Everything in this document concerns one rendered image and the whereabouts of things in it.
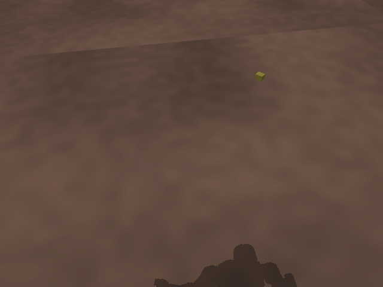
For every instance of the small box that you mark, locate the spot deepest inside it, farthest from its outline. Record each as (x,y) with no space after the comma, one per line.
(259,76)

